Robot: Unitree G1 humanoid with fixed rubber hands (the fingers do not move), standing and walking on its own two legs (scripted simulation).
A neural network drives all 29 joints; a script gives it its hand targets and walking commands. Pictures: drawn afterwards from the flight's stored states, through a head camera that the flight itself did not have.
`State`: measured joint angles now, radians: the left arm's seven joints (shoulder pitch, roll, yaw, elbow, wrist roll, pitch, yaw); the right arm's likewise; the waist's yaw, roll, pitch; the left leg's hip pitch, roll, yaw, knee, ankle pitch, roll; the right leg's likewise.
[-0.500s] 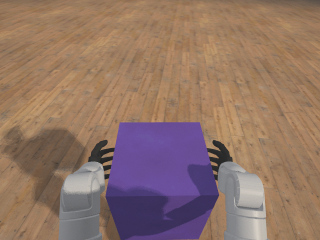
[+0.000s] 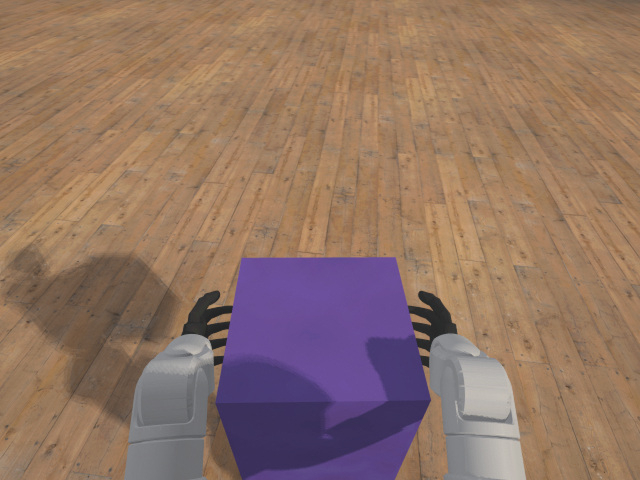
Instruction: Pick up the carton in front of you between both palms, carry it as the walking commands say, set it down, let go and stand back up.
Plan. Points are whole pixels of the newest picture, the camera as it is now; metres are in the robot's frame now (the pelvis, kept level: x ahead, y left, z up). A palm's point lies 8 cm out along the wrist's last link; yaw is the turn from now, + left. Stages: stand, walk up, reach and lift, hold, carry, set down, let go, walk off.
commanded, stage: carry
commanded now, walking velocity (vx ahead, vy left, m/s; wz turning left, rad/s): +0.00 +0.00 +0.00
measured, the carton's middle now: (319, 372) +0.27 +0.00 -0.01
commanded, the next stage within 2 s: hold in 0.88 s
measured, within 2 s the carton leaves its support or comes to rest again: neither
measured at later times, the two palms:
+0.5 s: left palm (202, 347) +0.28 +0.15 +0.04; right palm (431, 345) +0.28 -0.15 +0.04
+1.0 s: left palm (200, 347) +0.28 +0.15 +0.04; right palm (432, 348) +0.28 -0.15 +0.04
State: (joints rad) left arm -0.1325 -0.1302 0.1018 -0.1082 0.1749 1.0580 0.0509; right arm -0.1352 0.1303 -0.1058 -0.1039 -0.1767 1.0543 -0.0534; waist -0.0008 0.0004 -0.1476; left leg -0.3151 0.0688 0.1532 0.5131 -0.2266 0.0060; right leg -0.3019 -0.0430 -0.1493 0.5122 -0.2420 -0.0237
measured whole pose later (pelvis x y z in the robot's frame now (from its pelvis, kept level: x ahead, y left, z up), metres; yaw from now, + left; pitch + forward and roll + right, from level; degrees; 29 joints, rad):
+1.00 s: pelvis -0.01 +0.00 +0.01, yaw +0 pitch -4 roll +0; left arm -0.21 -0.14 0.17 0.18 0.25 0.73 0.02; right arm -0.22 0.14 -0.18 0.19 -0.26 0.73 -0.01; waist 0.00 0.00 0.01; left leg -0.16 0.03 0.08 0.43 -0.19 0.01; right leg -0.16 -0.02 -0.08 0.44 -0.21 -0.02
